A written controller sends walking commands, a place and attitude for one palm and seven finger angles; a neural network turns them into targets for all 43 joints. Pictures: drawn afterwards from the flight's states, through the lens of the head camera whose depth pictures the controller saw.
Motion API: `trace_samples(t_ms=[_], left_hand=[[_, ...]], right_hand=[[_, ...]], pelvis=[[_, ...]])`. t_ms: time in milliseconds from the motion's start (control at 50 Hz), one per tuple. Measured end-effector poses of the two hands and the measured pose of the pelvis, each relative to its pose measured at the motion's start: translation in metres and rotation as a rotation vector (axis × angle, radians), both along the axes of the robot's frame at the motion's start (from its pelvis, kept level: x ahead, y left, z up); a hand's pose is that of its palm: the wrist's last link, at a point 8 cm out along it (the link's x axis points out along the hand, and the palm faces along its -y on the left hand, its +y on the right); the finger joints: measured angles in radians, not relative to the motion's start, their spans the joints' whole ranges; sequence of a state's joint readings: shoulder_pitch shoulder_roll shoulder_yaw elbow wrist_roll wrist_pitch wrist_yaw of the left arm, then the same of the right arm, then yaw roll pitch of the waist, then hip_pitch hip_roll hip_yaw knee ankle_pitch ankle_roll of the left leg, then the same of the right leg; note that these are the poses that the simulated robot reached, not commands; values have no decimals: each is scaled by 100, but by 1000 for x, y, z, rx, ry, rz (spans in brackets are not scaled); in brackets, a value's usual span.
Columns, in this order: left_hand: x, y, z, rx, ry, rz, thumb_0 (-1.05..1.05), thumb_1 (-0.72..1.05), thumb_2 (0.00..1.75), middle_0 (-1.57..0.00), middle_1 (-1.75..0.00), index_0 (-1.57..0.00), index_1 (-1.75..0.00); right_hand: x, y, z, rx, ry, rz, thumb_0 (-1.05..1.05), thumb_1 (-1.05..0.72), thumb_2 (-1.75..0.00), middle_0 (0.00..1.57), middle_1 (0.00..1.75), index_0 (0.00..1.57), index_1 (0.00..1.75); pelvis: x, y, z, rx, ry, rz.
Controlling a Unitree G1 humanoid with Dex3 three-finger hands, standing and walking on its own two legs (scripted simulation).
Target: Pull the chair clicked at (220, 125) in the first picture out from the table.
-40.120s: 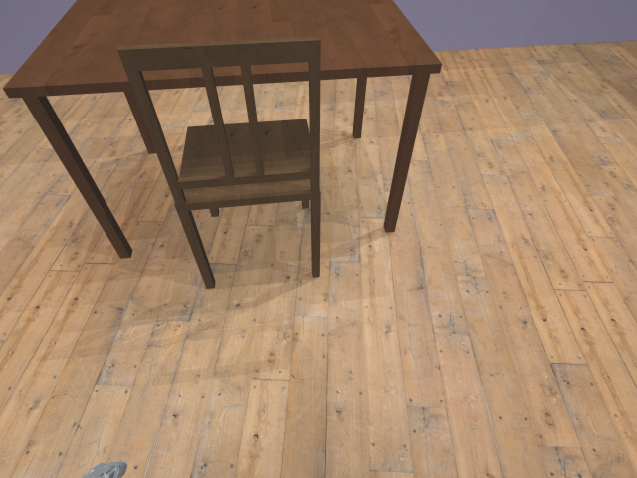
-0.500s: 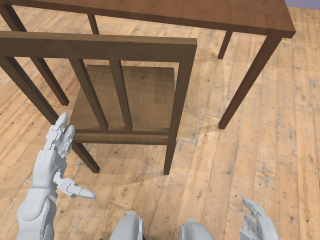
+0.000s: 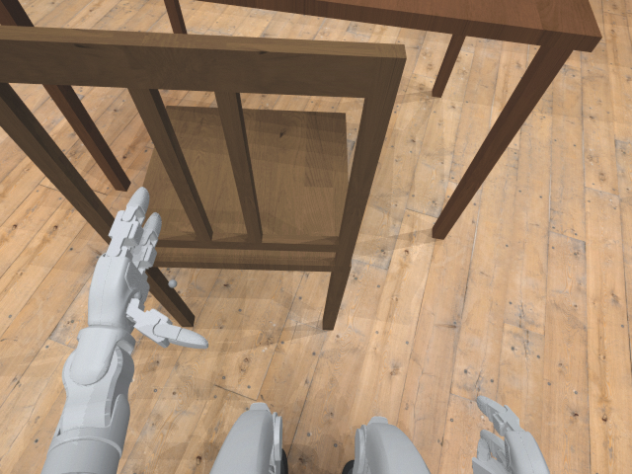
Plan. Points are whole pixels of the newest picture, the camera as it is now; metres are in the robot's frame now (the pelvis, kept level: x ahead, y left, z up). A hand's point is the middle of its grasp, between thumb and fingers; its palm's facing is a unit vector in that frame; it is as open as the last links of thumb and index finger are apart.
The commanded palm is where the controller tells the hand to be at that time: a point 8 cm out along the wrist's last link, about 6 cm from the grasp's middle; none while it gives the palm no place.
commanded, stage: aim the fingers beside a spindle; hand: left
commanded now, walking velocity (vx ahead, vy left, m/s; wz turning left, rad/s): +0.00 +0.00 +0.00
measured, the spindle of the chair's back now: (181, 179) +0.49 +0.21 +0.02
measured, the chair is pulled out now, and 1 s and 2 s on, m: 0.21 0.21 0.21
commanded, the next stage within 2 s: push the fingers through the gap in 0.74 s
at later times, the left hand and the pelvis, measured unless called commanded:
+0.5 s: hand (181, 281) +0.34 +0.18 +0.01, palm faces +0.01 -1.00 -0.04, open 16.9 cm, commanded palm +0.32 +0.23 +0.02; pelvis +0.00 +0.00 +0.00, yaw +0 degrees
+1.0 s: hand (185, 275) +0.35 +0.18 +0.02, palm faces +0.02 -1.00 -0.06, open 16.9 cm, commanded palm +0.33 +0.23 +0.02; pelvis +0.00 -0.01 -0.01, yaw +0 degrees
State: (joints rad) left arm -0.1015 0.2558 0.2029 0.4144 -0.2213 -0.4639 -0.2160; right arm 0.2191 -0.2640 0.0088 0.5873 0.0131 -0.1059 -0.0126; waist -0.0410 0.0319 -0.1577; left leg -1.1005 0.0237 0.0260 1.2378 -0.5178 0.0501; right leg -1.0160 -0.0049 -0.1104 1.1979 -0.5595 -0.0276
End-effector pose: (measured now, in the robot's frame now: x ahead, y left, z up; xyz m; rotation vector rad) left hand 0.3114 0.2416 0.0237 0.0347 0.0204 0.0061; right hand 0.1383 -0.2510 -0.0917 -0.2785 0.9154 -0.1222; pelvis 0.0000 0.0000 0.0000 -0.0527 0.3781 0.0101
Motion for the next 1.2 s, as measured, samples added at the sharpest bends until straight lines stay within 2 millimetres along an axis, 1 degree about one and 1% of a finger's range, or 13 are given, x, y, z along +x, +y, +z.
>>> trace_samples(t_ms=[100,180,240,320,500,620,720,820,900,980,1200], left_hand=[[10,-9,-6,-5,6,-14,-2,-50,30,-6,-8,-6,-8],[17,-7,-13,1,18,7,-2,-50,30,-6,-8,-6,-8],[19,-4,-11,8,5,16,-2,-50,30,-6,-8,-6,-8],[17,-5,-6,10,-4,9,-2,-50,30,-6,-8,-6,-8],[8,-7,-10,6,14,9,-2,-50,30,-6,-8,-6,-8],[6,-4,-5,10,-9,17,-2,-50,30,-6,-8,-6,-8],[3,-10,-4,6,-3,-1,-2,-50,30,-6,-8,-6,-8],[2,-12,-8,7,5,6,-2,-50,30,-6,-8,-6,-8],[3,-12,-6,13,-11,13,-2,-50,30,-6,-8,-6,-8],[10,-11,-5,21,-17,11,-2,-50,30,-6,-8,-6,-8],[43,-9,-7,15,-2,10,-2,-50,30,-6,-8,-6,-8]], right_hand=[[-4,-2,-5,-2,27,-9,1,-90,-90,20,30,21,30],[-7,-2,-8,-1,41,-18,1,-90,-90,20,30,21,30],[-9,-3,-10,4,48,-24,1,-90,-90,20,30,21,30],[-10,-2,-11,16,59,-26,1,-90,-90,20,30,20,30],[-5,-3,-10,18,46,-20,1,-90,-90,20,30,21,30],[1,-4,-9,15,29,-10,1,-90,-90,20,30,21,30],[5,-4,-8,20,15,-6,1,-90,-90,20,30,20,30],[5,-4,-9,18,9,-2,1,-90,-90,20,30,21,30],[4,-5,-10,18,10,-2,1,-90,-90,20,30,21,30],[0,-6,-13,16,23,-3,1,-90,-90,20,30,21,30],[-21,-14,-18,4,83,-38,1,-90,-90,20,30,21,30]], pelvis=[[0,0,-3,3,11,-5],[-1,-1,-6,4,18,-9],[0,-1,-6,3,20,-10],[1,-1,-4,4,19,-11],[2,-3,-4,5,17,-8],[1,-4,-5,5,14,-6],[0,-5,-5,6,12,-4],[-1,-7,-6,8,11,-5],[-2,-8,-7,8,11,-4],[-3,-9,-8,8,13,-3],[-4,-10,-9,7,28,-9]])
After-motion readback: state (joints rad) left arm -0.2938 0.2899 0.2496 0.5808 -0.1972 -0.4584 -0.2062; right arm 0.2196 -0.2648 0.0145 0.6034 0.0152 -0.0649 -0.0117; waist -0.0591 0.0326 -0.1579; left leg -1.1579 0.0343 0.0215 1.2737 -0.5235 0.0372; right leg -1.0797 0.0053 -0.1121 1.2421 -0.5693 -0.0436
